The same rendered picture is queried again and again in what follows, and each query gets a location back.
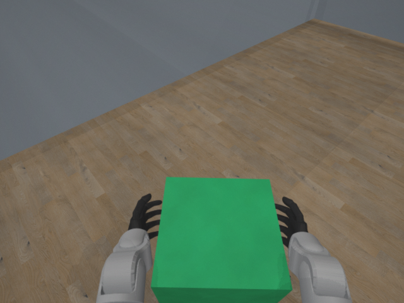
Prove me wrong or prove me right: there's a right robot hand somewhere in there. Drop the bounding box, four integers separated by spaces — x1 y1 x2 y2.
275 197 308 247

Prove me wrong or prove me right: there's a left robot forearm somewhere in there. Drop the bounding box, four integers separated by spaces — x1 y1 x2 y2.
96 229 153 303

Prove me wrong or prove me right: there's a right robot forearm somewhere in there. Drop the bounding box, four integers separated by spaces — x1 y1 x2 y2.
288 232 352 303

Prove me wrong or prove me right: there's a left robot hand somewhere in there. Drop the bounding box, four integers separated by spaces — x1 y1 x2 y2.
128 194 162 239

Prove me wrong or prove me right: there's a carton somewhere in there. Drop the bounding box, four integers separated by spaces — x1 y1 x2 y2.
151 177 292 303

